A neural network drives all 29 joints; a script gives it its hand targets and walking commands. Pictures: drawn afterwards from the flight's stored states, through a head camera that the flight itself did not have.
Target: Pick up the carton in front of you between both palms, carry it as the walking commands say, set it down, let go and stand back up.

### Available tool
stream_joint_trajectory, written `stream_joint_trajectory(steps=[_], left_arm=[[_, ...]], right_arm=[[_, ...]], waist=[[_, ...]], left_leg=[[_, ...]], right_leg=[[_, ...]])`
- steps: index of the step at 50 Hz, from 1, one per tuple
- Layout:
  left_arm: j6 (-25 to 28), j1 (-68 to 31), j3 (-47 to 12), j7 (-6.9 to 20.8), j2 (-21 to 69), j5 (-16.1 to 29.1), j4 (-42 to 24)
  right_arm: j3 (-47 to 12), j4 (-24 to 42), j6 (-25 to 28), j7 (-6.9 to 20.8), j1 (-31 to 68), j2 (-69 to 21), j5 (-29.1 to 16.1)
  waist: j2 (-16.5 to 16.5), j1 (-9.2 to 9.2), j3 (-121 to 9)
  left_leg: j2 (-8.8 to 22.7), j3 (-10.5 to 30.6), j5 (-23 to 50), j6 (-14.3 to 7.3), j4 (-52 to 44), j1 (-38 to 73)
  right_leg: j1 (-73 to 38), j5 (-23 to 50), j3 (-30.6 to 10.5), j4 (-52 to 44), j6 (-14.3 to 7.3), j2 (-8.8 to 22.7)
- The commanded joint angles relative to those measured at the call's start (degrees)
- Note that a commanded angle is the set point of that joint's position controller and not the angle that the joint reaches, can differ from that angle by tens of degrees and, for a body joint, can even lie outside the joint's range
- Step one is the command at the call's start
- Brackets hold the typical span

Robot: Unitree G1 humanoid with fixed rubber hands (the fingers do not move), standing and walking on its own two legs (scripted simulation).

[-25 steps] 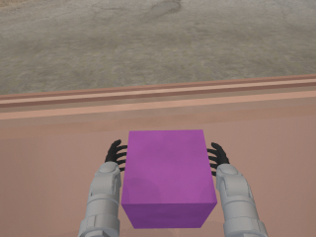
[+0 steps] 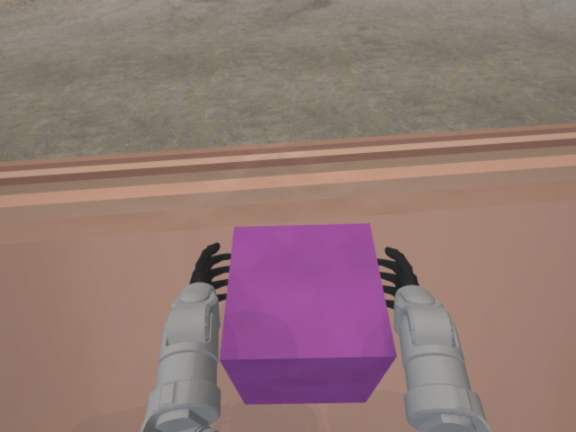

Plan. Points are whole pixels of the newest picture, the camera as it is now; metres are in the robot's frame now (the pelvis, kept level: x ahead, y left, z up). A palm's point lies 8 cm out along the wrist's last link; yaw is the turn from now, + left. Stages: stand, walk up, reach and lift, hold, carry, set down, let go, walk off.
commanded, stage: reach and lift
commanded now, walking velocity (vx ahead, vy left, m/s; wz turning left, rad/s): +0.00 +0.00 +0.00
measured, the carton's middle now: (303, 319) +0.30 +0.00 -0.05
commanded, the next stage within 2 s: hold in 0.44 s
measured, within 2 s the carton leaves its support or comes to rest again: neither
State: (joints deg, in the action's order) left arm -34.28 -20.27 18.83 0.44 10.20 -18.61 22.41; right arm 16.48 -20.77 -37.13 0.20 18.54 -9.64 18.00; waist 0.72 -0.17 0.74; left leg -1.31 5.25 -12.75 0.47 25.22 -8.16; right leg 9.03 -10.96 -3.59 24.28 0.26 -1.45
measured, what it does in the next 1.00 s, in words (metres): stands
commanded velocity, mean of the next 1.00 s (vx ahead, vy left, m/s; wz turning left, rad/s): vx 0.00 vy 0.00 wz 0.00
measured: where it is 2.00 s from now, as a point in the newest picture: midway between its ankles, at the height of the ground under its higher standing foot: outside the picture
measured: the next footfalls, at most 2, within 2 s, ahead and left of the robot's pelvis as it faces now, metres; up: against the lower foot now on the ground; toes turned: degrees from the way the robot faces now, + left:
none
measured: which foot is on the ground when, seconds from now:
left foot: down 0.00-1.00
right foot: down 0.00-1.00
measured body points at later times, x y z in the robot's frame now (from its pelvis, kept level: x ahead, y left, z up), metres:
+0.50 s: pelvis +0.01 +0.00 +0.00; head -0.03 +0.00 +0.45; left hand +0.32 +0.15 +0.04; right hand +0.31 -0.15 +0.03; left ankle +0.02 +0.13 -0.74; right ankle +0.03 -0.12 -0.74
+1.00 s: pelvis +0.00 +0.00 +0.00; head -0.05 +0.00 +0.45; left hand +0.31 +0.15 +0.05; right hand +0.30 -0.15 +0.04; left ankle +0.02 +0.13 -0.74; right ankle +0.03 -0.12 -0.74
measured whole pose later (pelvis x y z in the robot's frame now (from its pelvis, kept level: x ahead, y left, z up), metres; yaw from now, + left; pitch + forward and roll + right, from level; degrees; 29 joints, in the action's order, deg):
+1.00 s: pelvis +0.00 +0.00 +0.00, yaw +0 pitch -8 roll +0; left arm -41.7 -18.8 16.3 0.7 9.7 -17.7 16.3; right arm 13.6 -15.1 -44.4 0.1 17.4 -9.3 16.9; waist 0.7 0.2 1.6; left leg -1.2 5.0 -11.7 0.4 22.5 -2.7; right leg 3.7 -10.0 -3.9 21.8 0.3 -1.4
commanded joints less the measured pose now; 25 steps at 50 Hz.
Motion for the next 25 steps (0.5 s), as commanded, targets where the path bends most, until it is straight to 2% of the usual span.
stream_joint_trajectory(steps=[1,10,21,25], left_arm=[[-0.4,-24.0,-30.5,14.5,54.0,13.0,2.5],[-1.7,-20.2,-32.4,14.2,53.5,14.3,-1.3],[-3.4,-19.7,-33.3,13.7,53.8,15.2,-3.3],[-4.5,-19.0,-36.1,13.4,54.4,16.8,-7.1]], right_arm=[[-31.0,2.6,2.3,13.5,29.9,-53.6,-14.5],[-32.6,6.2,1.1,13.1,26.2,-52.8,-15.8],[-33.2,8.5,-0.3,13.3,26.3,-51.3,-16.3],[-36.5,12.2,-1.3,13.4,26.1,-51.8,-18.3]], waist=[[-0.9,0.02,-16.0],[-0.7,-0.06,-15.8],[-0.1,-0.12,-14.2],[0.0,0.35,-16.4]], left_leg=[[-3.9,-1.1,8.6,-0.5,-4.6,1.0],[-4.0,-0.7,13.1,-0.2,-5.5,3.2],[-3.7,-0.4,13.0,0.2,-6.4,4.3],[-3.5,-0.1,16.2,0.4,-6.6,6.5]], right_leg=[[-8.9,9.0,-0.3,-3.5,0.3,-3.2],[-10.7,13.4,-0.6,-4.3,0.3,-3.5],[-10.3,11.5,-0.5,-4.9,-0.1,-3.8],[-11.7,13.6,-0.5,-5.1,0.0,-3.9]])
